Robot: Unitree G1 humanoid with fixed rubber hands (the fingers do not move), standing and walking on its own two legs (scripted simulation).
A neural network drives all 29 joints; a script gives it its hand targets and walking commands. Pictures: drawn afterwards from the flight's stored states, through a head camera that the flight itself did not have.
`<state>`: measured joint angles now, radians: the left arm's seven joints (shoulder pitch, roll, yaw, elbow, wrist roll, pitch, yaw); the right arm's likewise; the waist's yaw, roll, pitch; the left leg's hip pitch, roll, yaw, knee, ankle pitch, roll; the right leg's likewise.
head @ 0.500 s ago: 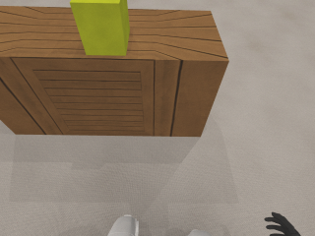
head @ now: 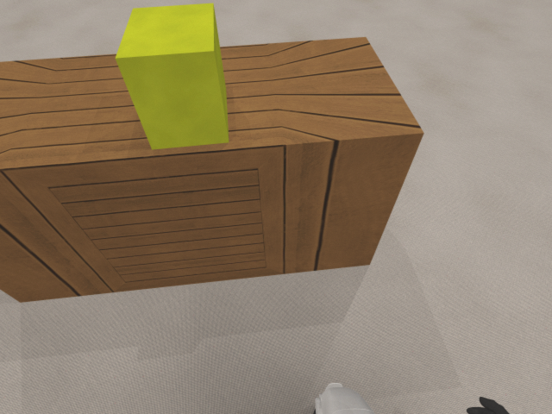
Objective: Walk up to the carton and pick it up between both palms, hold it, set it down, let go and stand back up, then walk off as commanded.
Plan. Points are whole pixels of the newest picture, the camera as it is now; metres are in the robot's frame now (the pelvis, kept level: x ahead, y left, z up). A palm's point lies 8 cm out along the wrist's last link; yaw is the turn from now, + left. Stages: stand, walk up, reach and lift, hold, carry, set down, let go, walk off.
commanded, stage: walk up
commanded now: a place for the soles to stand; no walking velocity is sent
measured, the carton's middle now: (182, 77) +0.82 +0.22 +0.04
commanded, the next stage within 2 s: none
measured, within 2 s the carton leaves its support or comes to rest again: neither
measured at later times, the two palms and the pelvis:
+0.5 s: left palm out of the picture +0.15 +0.46 -0.09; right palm (408, 383) +0.18 -0.19 -0.09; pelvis +0.09 +0.14 +0.00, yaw +1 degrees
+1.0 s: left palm out of the picture +0.21 +0.58 -0.11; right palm (326, 312) +0.30 -0.08 -0.11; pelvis +0.18 +0.25 -0.02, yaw +4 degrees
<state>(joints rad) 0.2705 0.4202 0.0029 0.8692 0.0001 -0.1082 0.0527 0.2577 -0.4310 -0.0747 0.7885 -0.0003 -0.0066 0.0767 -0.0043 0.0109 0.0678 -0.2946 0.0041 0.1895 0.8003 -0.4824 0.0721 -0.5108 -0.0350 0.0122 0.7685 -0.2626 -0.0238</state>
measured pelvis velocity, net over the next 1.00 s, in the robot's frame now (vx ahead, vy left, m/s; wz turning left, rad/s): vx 0.18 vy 0.25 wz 0.08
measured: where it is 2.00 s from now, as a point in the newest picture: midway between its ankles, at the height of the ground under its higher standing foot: (183, 388)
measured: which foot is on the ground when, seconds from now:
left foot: down 0.00-0.00, up 0.02-0.28, down 0.30-0.66, up 0.68-0.94, down 0.96-1.00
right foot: down 0.00-0.30, up 0.32-0.62, down 0.64-0.96, up 0.98-1.00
